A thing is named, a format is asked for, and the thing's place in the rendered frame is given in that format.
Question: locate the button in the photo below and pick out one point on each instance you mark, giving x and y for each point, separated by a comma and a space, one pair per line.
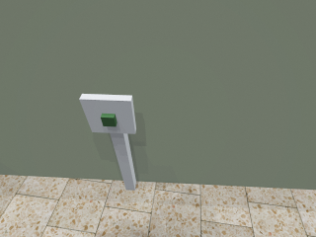
109, 120

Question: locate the panel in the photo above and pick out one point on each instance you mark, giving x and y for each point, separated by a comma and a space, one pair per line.
94, 105

